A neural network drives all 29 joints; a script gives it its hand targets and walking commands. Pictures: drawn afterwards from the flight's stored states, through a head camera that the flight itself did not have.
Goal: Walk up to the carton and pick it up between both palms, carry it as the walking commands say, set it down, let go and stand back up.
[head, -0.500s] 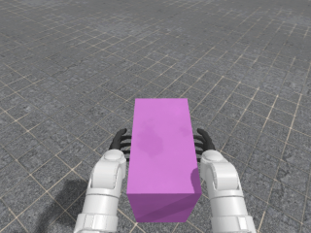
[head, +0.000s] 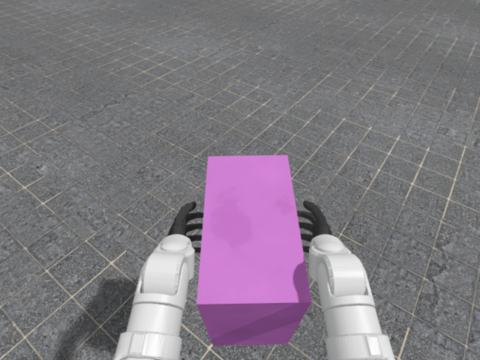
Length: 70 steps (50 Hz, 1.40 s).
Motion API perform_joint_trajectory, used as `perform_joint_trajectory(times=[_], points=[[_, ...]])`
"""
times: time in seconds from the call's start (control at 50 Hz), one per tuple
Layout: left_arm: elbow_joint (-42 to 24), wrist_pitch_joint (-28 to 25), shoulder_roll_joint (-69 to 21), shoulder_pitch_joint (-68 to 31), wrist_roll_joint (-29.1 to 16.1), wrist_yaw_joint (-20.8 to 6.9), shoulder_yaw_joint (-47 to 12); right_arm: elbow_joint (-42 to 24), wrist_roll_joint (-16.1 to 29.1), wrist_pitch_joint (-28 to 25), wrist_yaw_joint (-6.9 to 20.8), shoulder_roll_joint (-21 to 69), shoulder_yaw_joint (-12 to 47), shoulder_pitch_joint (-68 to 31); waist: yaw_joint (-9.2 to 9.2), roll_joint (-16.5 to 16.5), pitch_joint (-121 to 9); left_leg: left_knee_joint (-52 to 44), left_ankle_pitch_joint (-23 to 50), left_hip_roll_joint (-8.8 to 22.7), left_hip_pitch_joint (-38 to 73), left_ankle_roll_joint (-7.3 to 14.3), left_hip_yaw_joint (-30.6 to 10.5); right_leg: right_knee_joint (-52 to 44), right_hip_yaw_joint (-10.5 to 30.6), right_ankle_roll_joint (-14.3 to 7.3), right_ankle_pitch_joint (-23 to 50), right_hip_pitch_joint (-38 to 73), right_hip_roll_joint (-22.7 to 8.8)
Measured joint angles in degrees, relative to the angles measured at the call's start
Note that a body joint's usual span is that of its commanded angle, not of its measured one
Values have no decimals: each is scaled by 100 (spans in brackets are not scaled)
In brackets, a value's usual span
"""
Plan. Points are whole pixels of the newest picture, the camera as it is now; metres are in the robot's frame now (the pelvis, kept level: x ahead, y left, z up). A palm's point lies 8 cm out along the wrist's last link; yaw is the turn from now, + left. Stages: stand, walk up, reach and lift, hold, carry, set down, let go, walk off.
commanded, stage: carry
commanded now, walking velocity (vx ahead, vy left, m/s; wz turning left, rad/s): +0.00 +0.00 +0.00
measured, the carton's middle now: (249, 253) +0.32 -0.01 -0.02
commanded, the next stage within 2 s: hold in 0.36 s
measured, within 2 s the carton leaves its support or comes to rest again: neither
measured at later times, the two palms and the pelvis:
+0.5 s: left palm (172, 262) +0.27 +0.12 +0.03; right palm (316, 256) +0.28 -0.12 +0.03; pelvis -0.01 +0.00 +0.01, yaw +2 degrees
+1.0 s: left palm (190, 263) +0.25 +0.09 +0.07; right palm (344, 263) +0.25 -0.15 +0.07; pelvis -0.07 -0.04 +0.00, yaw +3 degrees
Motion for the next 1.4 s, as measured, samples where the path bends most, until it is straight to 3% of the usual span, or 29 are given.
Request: perform_joint_trajectory(times=[0.38,0.44,0.48,0.58,0.72,0.88,1.06,1.22,1.4], points=[[168,-200,6,37,70,-69,16,218,-93,-201,80,-2,-20,12,34,0,73,-61,7,1,133,2,34,-57,40,5,26,110,14],[370,-450,41,179,167,-101,-60,565,-222,-485,234,-10,-65,36,34,69,419,-361,178,-49,533,-24,-156,-315,464,-28,257,515,191],[289,-508,79,351,101,-133,-178,506,-186,-548,301,-45,-45,191,2,104,475,-536,644,-133,622,-47,-499,-437,792,1,513,632,293],[406,-511,65,283,155,-196,-194,587,-192,-570,383,-40,-184,175,-101,-65,398,-669,458,-327,675,-68,-813,-507,1050,68,393,771,250],[1196,-520,-132,-464,498,-278,390,1170,-508,-495,393,127,-697,-465,-171,-18,448,-525,573,-314,713,-139,-910,-294,1009,81,198,823,279],[2186,-694,-378,-1274,1013,-371,1475,2004,-908,-571,327,388,-1521,-1169,-71,26,511,-86,461,-285,720,-241,-1097,108,1048,-53,136,811,459],[3148,-991,-300,-2060,1605,-645,2375,2712,-1456,-822,251,621,-2399,-1827,-20,-23,827,256,133,-302,971,-126,-1325,199,1187,-103,99,1100,685],[3411,-1351,-233,-2230,1714,-641,2596,3087,-1658,-1329,247,690,-2788,-2042,-29,-64,1037,604,153,-369,607,-172,-1289,566,1243,-66,26,729,661],[3180,-2043,-389,-1884,1479,-450,2448,3028,-1597,-2022,386,619,-2654,-1818,-130,-49,1156,759,118,-498,-52,-91,-1235,716,1298,22,-29,84,547]])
